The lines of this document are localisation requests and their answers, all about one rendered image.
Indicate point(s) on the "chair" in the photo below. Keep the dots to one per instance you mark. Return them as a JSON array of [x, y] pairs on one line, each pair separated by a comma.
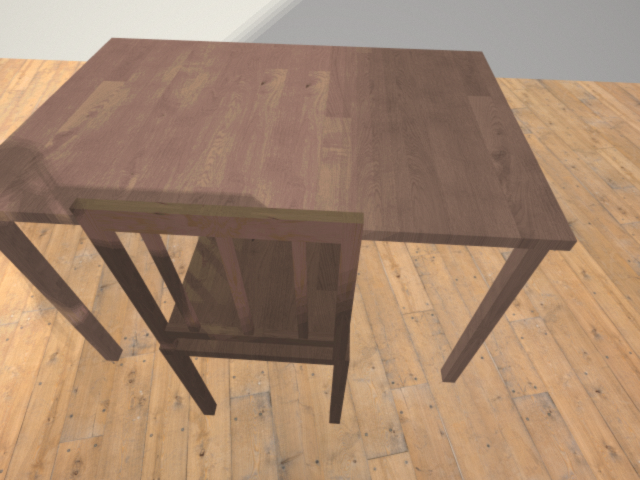
[[266, 284]]

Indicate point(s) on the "table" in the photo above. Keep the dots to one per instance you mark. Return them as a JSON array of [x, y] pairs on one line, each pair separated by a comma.
[[423, 142]]

